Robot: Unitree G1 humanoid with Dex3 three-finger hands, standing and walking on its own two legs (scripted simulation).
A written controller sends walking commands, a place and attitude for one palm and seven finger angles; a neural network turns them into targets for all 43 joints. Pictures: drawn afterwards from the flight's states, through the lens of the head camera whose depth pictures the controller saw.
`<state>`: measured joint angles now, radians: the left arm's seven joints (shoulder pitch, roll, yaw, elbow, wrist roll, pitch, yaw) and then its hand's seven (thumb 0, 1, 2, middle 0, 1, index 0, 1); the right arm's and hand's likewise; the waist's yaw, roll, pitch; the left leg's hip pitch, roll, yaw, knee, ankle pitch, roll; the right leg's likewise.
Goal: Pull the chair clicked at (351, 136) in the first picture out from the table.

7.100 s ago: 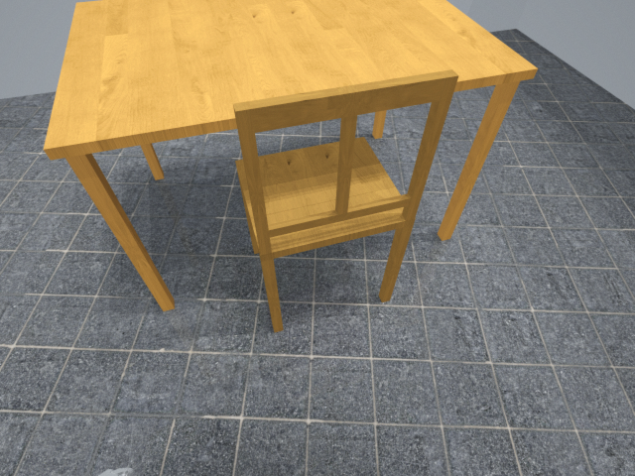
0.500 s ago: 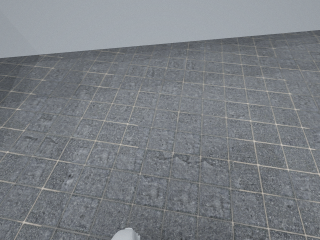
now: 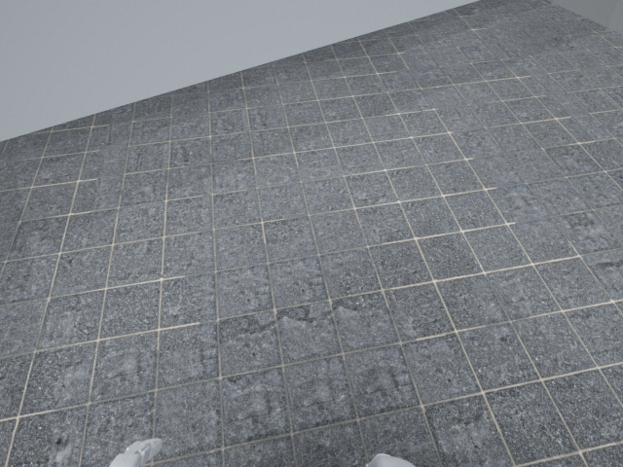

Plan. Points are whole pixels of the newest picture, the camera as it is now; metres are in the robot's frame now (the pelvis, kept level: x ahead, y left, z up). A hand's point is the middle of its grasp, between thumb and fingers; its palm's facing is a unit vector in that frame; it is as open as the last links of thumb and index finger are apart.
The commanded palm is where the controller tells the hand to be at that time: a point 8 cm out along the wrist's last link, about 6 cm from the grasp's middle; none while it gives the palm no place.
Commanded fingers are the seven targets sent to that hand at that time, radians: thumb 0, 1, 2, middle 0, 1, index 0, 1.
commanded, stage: turn to face it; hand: left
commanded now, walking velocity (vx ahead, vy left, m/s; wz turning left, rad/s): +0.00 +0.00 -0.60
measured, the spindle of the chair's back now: out of the picture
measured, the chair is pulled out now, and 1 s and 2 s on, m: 0.00 0.00 0.00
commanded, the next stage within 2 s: none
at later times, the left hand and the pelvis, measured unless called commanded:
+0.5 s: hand (182, 431) +0.19 +0.21 -0.17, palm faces -0.25 -0.95 -0.19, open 7.4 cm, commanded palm none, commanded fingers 0.00 0.90 0.90 -0.20 -0.30 -0.20 -0.30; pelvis +0.05 +0.04 +0.00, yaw -18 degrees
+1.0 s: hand (250, 385) +0.25 +0.11 -0.15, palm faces -0.58 -0.77 -0.26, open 7.4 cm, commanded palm none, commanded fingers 0.00 0.90 0.90 -0.20 -0.30 -0.20 -0.30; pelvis +0.03 +0.02 +0.00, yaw -36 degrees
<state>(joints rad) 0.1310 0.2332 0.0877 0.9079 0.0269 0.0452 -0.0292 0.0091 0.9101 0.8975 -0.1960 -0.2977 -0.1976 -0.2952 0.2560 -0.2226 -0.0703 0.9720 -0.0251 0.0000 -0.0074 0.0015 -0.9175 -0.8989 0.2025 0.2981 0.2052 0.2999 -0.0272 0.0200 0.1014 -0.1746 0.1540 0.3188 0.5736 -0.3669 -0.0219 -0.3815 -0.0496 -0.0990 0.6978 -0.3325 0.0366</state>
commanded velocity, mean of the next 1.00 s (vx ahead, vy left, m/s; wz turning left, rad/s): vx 0.00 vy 0.00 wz -0.60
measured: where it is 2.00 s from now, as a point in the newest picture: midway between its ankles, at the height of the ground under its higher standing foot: outside the picture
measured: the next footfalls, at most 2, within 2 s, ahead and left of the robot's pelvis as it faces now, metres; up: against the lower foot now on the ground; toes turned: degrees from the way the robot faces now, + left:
right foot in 0.02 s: +0.08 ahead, -0.12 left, +0.00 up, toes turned -7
left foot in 0.44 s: +0.13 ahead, +0.13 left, +0.00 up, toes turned -12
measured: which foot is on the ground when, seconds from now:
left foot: down 0.00-0.02, up 0.04-0.42, down 0.44-0.92, up 0.94-1.00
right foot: up 0.00-0.00, down 0.02-0.44, up 0.46-0.90, down 0.92-1.00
